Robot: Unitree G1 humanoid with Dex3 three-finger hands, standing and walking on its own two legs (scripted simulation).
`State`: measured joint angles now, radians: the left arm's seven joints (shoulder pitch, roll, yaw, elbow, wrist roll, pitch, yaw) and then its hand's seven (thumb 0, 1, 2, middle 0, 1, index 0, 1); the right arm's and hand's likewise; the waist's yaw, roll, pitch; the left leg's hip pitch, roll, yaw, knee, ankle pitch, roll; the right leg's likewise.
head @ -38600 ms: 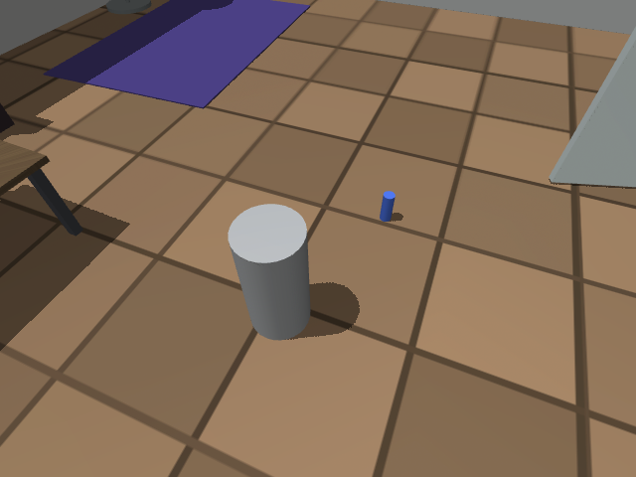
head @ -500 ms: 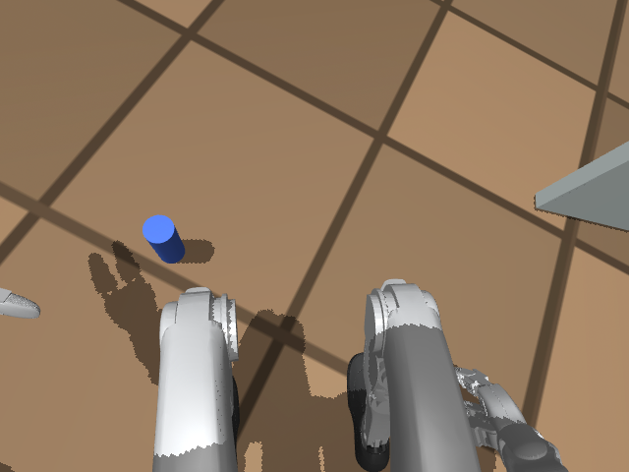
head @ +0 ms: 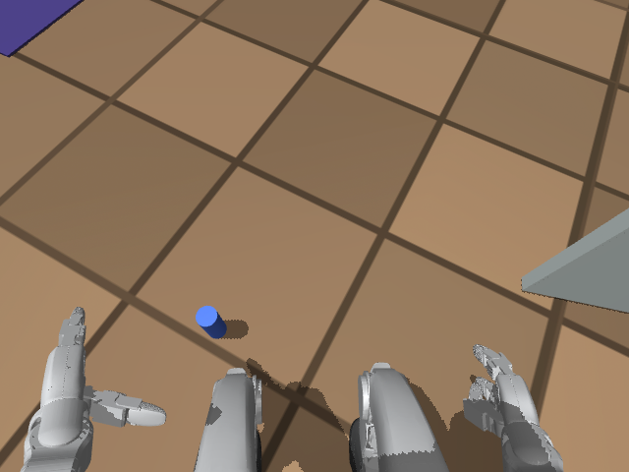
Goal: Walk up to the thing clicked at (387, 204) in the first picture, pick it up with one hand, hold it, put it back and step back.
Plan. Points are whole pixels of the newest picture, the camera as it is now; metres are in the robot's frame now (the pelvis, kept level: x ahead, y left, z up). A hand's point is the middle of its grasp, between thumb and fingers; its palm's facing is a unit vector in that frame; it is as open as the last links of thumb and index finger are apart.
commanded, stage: home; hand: left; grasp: from the side
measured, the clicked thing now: (212, 323) +0.42 +0.23 -0.52
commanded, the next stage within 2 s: none
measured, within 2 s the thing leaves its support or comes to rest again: neither
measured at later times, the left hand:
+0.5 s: hand (99, 392) +0.22 +0.20 +0.08, palm faces +0.14 -0.94 -0.31, open 17.5 cm
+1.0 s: hand (104, 405) +0.21 +0.19 +0.08, palm faces +0.13 -0.95 -0.30, open 17.6 cm
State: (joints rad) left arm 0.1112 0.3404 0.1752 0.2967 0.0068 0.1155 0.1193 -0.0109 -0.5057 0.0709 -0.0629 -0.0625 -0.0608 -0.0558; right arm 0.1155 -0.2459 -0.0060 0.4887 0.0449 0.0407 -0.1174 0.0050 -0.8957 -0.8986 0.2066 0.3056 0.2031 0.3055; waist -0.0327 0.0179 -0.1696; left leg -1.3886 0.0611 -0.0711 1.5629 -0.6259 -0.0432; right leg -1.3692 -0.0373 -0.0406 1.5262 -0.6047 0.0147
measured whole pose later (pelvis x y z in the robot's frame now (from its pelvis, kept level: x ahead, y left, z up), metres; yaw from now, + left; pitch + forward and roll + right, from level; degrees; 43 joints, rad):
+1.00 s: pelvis +0.05 +0.01 +0.13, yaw +2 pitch +7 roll -2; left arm 0.46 0.20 -0.01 0.00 -0.01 0.30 0.14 -0.01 -0.57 0.03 -0.05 -0.05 -0.05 -0.05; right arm 0.28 -0.20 0.03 0.50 0.01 -0.11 -0.19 0.01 -0.90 -0.90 0.21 0.31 0.20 0.31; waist -0.02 0.04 -0.11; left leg -0.61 0.06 -0.04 0.96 -0.47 -0.04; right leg -0.58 -0.03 -0.06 0.90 -0.45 0.03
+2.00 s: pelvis +0.04 +0.00 +0.13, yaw +1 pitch +6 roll -2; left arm 0.45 0.20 0.00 0.02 0.00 0.28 0.14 -0.01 -0.56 0.04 -0.05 -0.06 -0.05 -0.05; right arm 0.27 -0.20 0.03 0.52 0.00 -0.13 -0.19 0.01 -0.90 -0.90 0.21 0.30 0.20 0.30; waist -0.02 0.04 -0.10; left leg -0.59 0.06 -0.03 0.94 -0.45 -0.04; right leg -0.57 -0.03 -0.05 0.89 -0.43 0.02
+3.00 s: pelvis +0.04 +0.01 +0.17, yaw +2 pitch -1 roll +0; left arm 0.24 0.33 0.03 0.88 0.04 0.00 0.02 0.01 0.89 0.89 -0.20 -0.30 -0.20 -0.30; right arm 0.21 -0.32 -0.04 0.94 -0.05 0.00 -0.01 0.01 -0.90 -0.90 0.20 0.30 0.20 0.30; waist 0.02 0.00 0.05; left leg -0.31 0.02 -0.01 0.67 -0.34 -0.02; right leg -0.30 -0.07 -0.04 0.66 -0.34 0.03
